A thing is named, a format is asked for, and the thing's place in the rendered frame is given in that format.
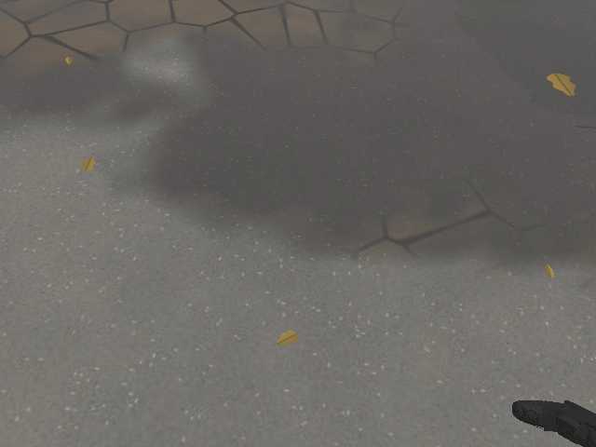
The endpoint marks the robot right hand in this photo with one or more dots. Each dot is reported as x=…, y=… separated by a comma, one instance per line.
x=570, y=420

